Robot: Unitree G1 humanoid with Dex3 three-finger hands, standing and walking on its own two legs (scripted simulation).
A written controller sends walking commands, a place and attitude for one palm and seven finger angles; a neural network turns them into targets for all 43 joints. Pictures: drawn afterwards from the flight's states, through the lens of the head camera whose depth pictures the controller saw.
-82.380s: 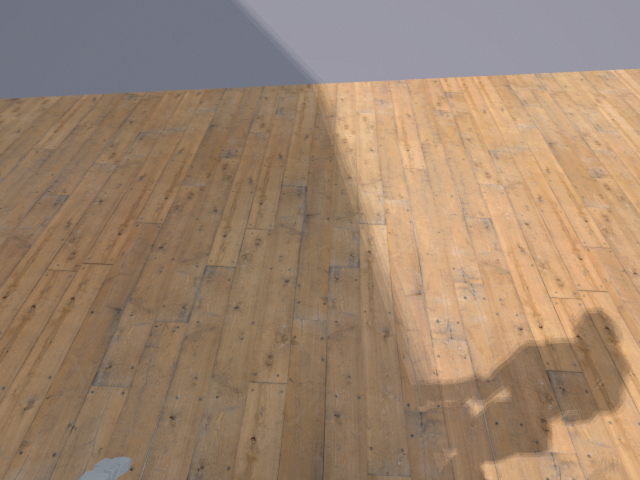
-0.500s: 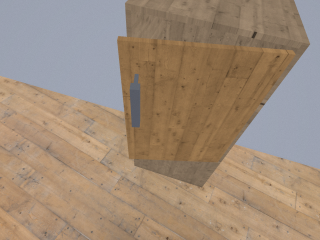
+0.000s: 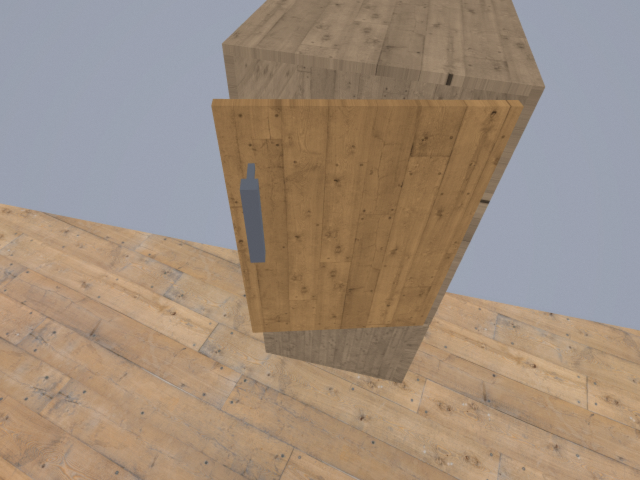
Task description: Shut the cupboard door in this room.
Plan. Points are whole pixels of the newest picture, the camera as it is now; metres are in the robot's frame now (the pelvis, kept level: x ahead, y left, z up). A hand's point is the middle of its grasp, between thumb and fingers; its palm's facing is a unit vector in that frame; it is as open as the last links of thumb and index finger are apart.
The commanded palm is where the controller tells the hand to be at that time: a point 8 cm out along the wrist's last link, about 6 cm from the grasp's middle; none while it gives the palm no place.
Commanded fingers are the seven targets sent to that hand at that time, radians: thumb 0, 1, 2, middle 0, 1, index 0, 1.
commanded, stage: come to a stop and stand still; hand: left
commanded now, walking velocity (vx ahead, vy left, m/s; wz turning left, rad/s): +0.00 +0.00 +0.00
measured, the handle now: (254, 214) +0.48 +0.13 +0.05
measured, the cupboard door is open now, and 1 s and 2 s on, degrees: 16 16 16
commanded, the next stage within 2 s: look again from close up in 0.18 s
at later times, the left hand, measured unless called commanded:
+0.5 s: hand out of the picture +0.00 +0.18 -0.18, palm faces +0.02 -0.98 -0.21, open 7.4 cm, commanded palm none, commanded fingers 0.00 0.90 0.90 -0.20 -0.30 -0.20 -0.30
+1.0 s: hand out of the picture +0.05 +0.19 -0.18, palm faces +0.00 -0.98 -0.22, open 7.4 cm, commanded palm none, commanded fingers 0.00 0.90 0.90 -0.20 -0.30 -0.20 -0.30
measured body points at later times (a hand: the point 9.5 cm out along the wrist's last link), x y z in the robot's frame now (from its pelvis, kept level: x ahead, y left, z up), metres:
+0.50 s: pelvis +0.01 +0.02 -0.01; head +0.02 +0.00 +0.44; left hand +0.00 +0.23 -0.17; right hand +0.02 -0.21 -0.17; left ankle +0.01 +0.11 -0.75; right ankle -0.01 -0.12 -0.75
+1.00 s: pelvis +0.03 +0.00 -0.01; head +0.05 +0.01 +0.44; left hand +0.06 +0.24 -0.17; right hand +0.07 -0.24 -0.16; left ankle +0.01 +0.11 -0.75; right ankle -0.01 -0.12 -0.75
